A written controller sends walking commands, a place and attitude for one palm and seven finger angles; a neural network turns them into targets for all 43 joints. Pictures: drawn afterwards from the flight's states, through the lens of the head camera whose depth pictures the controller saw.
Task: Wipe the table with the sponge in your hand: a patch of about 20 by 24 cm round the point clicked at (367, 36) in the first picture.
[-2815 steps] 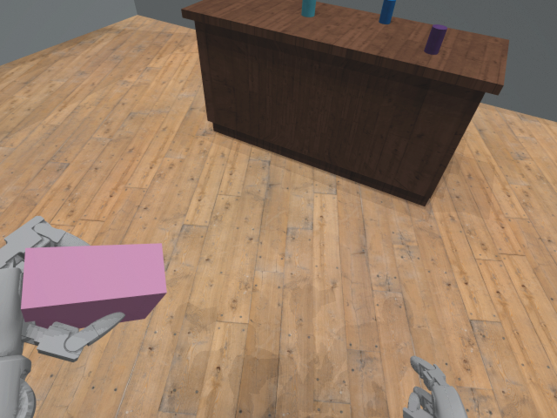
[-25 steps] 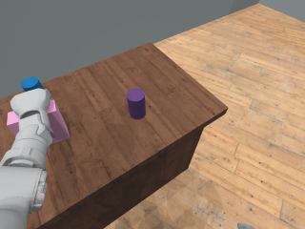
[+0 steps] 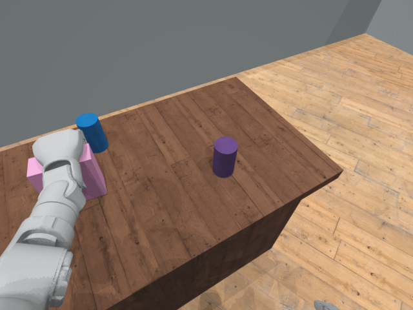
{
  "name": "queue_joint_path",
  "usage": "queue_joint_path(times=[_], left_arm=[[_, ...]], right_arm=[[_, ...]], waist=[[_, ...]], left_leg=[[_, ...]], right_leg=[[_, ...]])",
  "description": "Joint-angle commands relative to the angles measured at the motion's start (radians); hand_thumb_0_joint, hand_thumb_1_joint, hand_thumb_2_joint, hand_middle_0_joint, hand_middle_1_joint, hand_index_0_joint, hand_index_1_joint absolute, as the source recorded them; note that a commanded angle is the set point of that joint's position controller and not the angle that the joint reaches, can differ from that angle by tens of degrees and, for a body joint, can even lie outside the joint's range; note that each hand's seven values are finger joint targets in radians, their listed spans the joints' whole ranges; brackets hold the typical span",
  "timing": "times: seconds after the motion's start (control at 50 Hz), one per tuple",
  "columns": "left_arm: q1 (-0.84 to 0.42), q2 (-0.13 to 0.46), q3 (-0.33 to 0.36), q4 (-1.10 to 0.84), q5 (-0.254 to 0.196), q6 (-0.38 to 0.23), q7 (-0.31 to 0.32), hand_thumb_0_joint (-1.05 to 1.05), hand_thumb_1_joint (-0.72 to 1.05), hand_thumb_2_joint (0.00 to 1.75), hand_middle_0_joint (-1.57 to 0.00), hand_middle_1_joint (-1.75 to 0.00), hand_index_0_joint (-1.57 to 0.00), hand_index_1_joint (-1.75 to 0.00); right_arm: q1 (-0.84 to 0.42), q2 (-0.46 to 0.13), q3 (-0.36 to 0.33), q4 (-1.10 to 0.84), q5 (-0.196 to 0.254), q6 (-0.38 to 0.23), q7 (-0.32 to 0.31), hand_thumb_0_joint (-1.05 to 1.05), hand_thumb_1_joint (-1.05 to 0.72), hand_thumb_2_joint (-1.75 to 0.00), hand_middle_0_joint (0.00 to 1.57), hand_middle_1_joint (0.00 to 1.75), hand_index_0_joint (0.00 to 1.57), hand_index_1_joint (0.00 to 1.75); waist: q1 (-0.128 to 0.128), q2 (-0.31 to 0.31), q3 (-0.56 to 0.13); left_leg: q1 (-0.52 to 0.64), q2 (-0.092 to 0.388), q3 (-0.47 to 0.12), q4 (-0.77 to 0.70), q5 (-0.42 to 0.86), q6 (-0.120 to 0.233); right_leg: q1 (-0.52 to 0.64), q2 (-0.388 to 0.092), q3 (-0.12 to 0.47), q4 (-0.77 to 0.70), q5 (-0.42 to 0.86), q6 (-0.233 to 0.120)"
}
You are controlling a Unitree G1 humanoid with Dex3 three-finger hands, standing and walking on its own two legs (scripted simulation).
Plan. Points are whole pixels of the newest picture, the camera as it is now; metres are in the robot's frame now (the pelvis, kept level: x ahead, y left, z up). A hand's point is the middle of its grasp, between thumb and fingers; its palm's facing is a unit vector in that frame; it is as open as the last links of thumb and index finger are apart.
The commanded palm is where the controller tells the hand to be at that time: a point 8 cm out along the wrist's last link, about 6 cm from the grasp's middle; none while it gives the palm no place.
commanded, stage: slide back across to the first lane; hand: left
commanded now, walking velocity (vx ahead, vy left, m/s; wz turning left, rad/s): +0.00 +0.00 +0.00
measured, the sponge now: (74, 183) +0.38 +0.32 -0.01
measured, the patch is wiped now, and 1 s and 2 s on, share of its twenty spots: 1.00 1.00 1.00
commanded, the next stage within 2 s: wipe back along the first lane in 0.22 s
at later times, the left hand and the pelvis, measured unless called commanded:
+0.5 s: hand (57, 177) +0.36 +0.33 +0.04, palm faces -0.02 -0.06 -1.00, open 9.8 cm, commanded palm +0.33 +0.31 +0.09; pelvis +0.02 +0.02 +0.00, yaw +1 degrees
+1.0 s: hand (65, 197) +0.32 +0.30 +0.04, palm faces -0.01 -0.06 -1.00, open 9.9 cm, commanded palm +0.28 +0.27 +0.08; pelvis +0.01 +0.00 +0.00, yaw +0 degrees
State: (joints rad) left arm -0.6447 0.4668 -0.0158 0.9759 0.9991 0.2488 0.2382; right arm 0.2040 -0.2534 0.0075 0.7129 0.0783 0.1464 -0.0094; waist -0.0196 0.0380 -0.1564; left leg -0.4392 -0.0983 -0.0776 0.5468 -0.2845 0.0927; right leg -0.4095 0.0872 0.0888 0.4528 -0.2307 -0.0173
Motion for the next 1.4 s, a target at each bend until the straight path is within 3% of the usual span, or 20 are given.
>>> queue_joint_path(times=[0.0,0.12,0.28,0.4,0.46,0.6,0.64,0.68,0.76,0.86,0.88,0.9,0.96,0.98,1.02,1.08,1.14,1.18,1.22,1.38], left_arm=[[-0.295,0.206,-0.019,-0.191,0.051,0.02,-0.002,0.0,0.1,1.3,-1.2,-1.6,-1.2,-1.6],[-0.199,0.202,0.01,-0.282,0.027,0.037,-0.001,0.0,0.1,1.3,-1.2,-1.6,-1.2,-1.6],[-0.088,0.256,0.059,-0.397,0.017,0.097,-0.014,0.0,0.1,1.3,-1.2,-1.6,-1.2,-1.6],[0.02,0.114,-0.044,-0.5,-0.01,0.118,-0.052,0.0,0.1,1.3,-1.2,-1.6,-1.2,-1.6],[0.075,0.077,-0.071,-0.484,-0.016,0.129,-0.069,0.0,0.1,1.3,-1.2,-1.6,-1.2,-1.6],[0.13,0.076,-0.061,-0.537,-0.03,0.138,-0.068,0.0,0.1,1.3,-1.2,-1.6,-1.2,-1.6],[0.134,0.012,-0.117,-0.527,-0.03,0.145,-0.072,0.0,0.1,1.3,-1.2,-1.6,-1.2,-1.6],[0.154,0.039,-0.089,-0.54,-0.034,0.15,-0.071,0.0,0.1,1.3,-1.2,-1.6,-1.2,-1.6],[0.169,-0.016,-0.136,-0.562,-0.032,0.157,-0.069,0.0,0.1,1.3,-1.2,-1.6,-1.2,-1.6],[0.234,0.0,-0.112,-0.589,-0.04,0.162,-0.068,0.0,0.1,1.3,-1.2,-1.6,-1.2,-1.6],[0.244,0.054,-0.063,-0.601,-0.038,0.163,-0.064,0.0,0.1,1.3,-1.2,-1.6,-1.2,-1.6],[0.247,0.007,-0.105,-0.617,-0.041,0.168,-0.066,0.0,0.1,1.3,-1.2,-1.6,-1.2,-1.6],[0.236,0.005,-0.113,-0.613,-0.037,0.18,-0.068,0.0,0.1,1.3,-1.2,-1.6,-1.2,-1.6],[0.273,0.041,-0.071,-0.631,-0.04,0.18,-0.064,0.0,0.1,1.3,-1.2,-1.6,-1.2,-1.6],[0.294,-0.008,-0.111,-0.656,-0.046,0.181,-0.065,0.0,0.1,1.3,-1.2,-1.6,-1.2,-1.6],[0.382,0.054,-0.048,-0.68,-0.058,0.178,-0.065,0.0,0.1,1.3,-1.2,-1.6,-1.2,-1.6],[0.408,-0.003,-0.092,-0.709,-0.066,0.181,-0.069,0.0,0.1,1.3,-1.2,-1.6,-1.2,-1.6],[0.467,0.054,-0.03,-0.741,-0.078,0.182,-0.065,0.0,0.1,1.3,-1.2,-1.6,-1.2,-1.6],[0.495,0.021,-0.055,-0.763,-0.086,0.184,-0.065,0.0,0.1,1.3,-1.2,-1.6,-1.2,-1.6],[0.564,0.068,-0.003,-0.835,-0.108,0.198,-0.065,0.0,0.1,1.3,-1.2,-1.6,-1.2,-1.6]], right_arm=[[-0.065,-0.157,-0.06,-0.123,0.0,-0.03,-0.004,0.0,-0.9,-0.9,0.2,0.3,0.2,0.3],[-0.088,-0.153,-0.059,-0.133,-0.016,-0.013,0.002,0.0,-0.9,-0.9,0.2,0.3,0.2,0.3],[-0.152,-0.161,-0.043,-0.151,-0.017,0.011,0.005,0.0,-0.9,-0.9,0.2,0.3,0.2,0.3],[-0.173,-0.149,-0.046,-0.174,-0.012,0.002,0.015,0.0,-0.9,-0.9,0.2,0.3,0.2,0.3],[-0.174,-0.152,-0.044,-0.169,-0.008,0.0,0.017,0.0,-0.9,-0.9,0.2,0.3,0.2,0.3],[-0.199,-0.151,-0.035,-0.172,-0.01,-0.002,0.01,0.0,-0.9,-0.9,0.2,0.3,0.2,0.3],[-0.207,-0.147,-0.034,-0.173,-0.005,-0.002,0.011,0.0,-0.9,-0.9,0.2,0.3,0.2,0.3],[-0.219,-0.153,-0.033,-0.176,-0.008,-0.002,0.01,0.0,-0.9,-0.9,0.2,0.3,0.2,0.3],[-0.229,-0.143,-0.032,-0.183,-0.006,-0.007,0.011,0.0,-0.9,-0.9,0.2,0.3,0.2,0.3],[-0.244,-0.139,-0.024,-0.191,-0.005,-0.01,0.008,0.0,-0.9,-0.9,0.2,0.3,0.2,0.3],[-0.249,-0.149,-0.026,-0.188,-0.007,-0.009,0.006,0.0,-0.9,-0.9,0.2,0.3,0.2,0.3],[-0.255,-0.139,-0.024,-0.198,-0.004,-0.009,0.006,0.0,-0.9,-0.9,0.2,0.3,0.2,0.3],[-0.261,-0.139,-0.022,-0.193,-0.002,-0.009,0.0,0.0,-0.9,-0.9,0.2,0.3,0.2,0.3],[-0.27,-0.143,-0.023,-0.197,-0.003,-0.012,0.001,0.0,-0.9,-0.9,0.2,0.3,0.2,0.3],[-0.276,-0.132,-0.022,-0.205,-0.002,-0.019,0.003,0.0,-0.9,-0.9,0.2,0.3,0.2,0.3],[-0.288,-0.139,-0.019,-0.205,-0.004,-0.023,0.001,0.0,-0.9,-0.9,0.2,0.3,0.2,0.3],[-0.299,-0.13,-0.019,-0.213,0.0,-0.026,-0.001,0.0,-0.9,-0.9,0.2,0.3,0.2,0.3],[-0.31,-0.137,-0.019,-0.213,-0.002,-0.028,0.0,0.0,-0.9,-0.9,0.2,0.3,0.2,0.3],[-0.316,-0.125,-0.019,-0.218,0.001,-0.033,-0.001,0.0,-0.9,-0.9,0.2,0.3,0.2,0.3],[-0.347,-0.13,-0.018,-0.216,0.002,-0.035,-0.009,0.0,-0.9,-0.9,0.2,0.3,0.2,0.3]], waist=[[0.021,0.068,-0.236],[0.052,0.045,-0.304],[0.077,0.036,-0.267],[0.065,0.055,-0.258],[0.055,-0.003,-0.198],[0.07,0.02,-0.188],[0.057,-0.01,-0.147],[0.071,-0.002,-0.143],[0.064,-0.009,-0.154],[0.071,-0.039,-0.141],[0.081,-0.029,-0.14],[0.075,-0.027,-0.134],[0.067,-0.041,-0.098],[0.086,-0.018,-0.108],[0.079,-0.014,-0.116],[0.096,-0.036,-0.132],[0.082,-0.068,-0.099],[0.102,-0.047,-0.105],[0.097,-0.053,-0.105],[0.105,-0.059,-0.055]], left_leg=[[0.281,0.114,-0.079,-0.047,0.489,-0.093],[0.343,0.123,-0.094,-0.027,0.671,-0.119],[0.315,0.119,-0.099,-0.052,0.711,-0.126],[0.387,0.14,-0.131,-0.047,0.766,-0.13],[0.354,0.134,-0.128,-0.057,0.684,-0.124],[0.331,0.119,-0.113,-0.073,0.613,-0.12],[0.318,0.123,-0.118,-0.077,0.576,-0.12],[0.308,0.122,-0.122,-0.09,0.527,-0.118],[0.309,0.114,-0.109,-0.081,0.504,-0.112],[0.266,0.095,-0.079,-0.088,0.46,-0.098],[0.257,0.097,-0.085,-0.096,0.443,-0.097],[0.256,0.094,-0.078,-0.095,0.433,-0.093],[0.241,0.091,-0.073,-0.105,0.378,-0.087],[0.246,0.09,-0.078,-0.11,0.384,-0.087],[0.257,0.084,-0.063,-0.098,0.398,-0.08],[0.23,0.072,-0.052,-0.103,0.377,-0.068],[0.216,0.065,-0.037,-0.101,0.357,-0.057],[0.213,0.062,-0.037,-0.105,0.354,-0.053],[0.214,0.056,-0.025,-0.097,0.355,-0.047],[0.198,0.047,-0.016,-0.114,0.291,-0.036]], right_leg=[[0.028,-0.018,-0.09,-0.006,0.172,-0.072],[0.071,-0.019,-0.084,-0.002,0.243,-0.073],[0.157,-0.028,-0.074,-0.019,0.294,-0.076],[0.131,-0.032,-0.084,-0.03,0.271,-0.068],[0.122,-0.027,-0.086,-0.043,0.237,-0.069],[0.161,-0.028,-0.083,-0.042,0.242,-0.08],[0.133,-0.027,-0.089,-0.043,0.218,-0.077],[0.137,-0.025,-0.082,-0.045,0.19,-0.081],[0.144,-0.025,-0.084,-0.039,0.197,-0.083],[0.201,-0.025,-0.071,-0.041,0.246,-0.088],[0.207,-0.023,-0.057,-0.038,0.232,-0.092],[0.211,-0.028,-0.068,-0.039,0.233,-0.087],[0.199,-0.026,-0.068,-0.045,0.209,-0.089],[0.209,-0.023,-0.057,-0.045,0.204,-0.094],[0.225,-0.026,-0.063,-0.044,0.244,-0.091],[0.282,-0.029,-0.03,-0.043,0.298,-0.093],[0.286,-0.034,-0.025,-0.048,0.332,-0.086],[0.311,-0.035,-0.006,-0.044,0.355,-0.089],[0.327,-0.04,-0.007,-0.043,0.395,-0.084],[0.334,-0.042,0.031,-0.055,0.382,-0.079]])
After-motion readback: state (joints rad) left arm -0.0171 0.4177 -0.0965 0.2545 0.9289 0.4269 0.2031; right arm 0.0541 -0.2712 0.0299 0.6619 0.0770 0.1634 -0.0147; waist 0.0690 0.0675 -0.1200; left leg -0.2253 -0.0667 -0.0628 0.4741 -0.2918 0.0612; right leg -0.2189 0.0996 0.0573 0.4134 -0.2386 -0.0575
